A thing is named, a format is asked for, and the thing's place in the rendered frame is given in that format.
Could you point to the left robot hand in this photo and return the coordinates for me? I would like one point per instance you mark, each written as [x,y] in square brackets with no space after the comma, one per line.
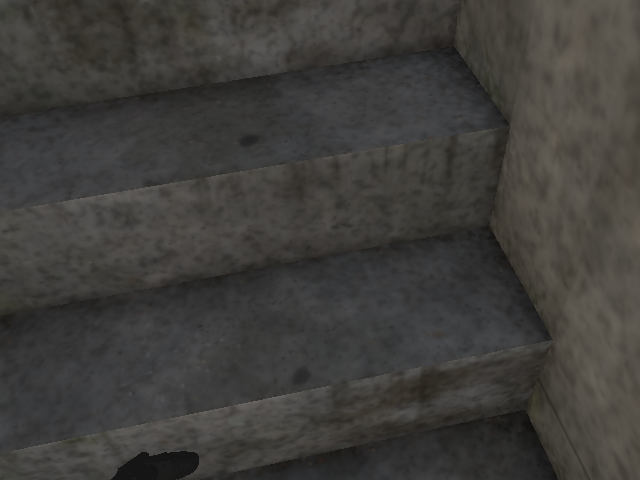
[164,466]

